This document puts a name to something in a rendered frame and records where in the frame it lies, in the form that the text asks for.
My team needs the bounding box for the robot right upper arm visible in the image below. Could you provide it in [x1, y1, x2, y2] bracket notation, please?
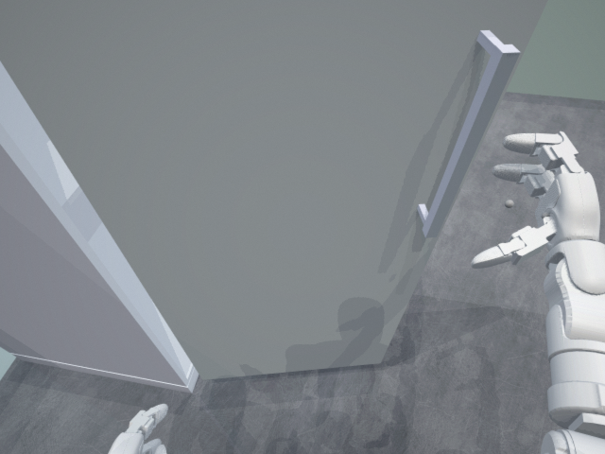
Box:
[541, 429, 605, 454]

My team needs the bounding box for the right robot forearm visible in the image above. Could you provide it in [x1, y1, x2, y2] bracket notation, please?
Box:
[544, 239, 605, 439]

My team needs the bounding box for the left robot hand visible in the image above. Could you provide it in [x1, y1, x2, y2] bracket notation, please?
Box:
[108, 404, 168, 454]

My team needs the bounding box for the handle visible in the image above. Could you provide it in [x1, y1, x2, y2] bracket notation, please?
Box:
[417, 30, 521, 238]

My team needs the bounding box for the right robot hand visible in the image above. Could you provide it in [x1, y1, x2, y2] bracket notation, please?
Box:
[472, 131, 600, 269]

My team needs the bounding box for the fridge door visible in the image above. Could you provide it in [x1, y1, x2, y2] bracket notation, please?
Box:
[0, 0, 548, 380]

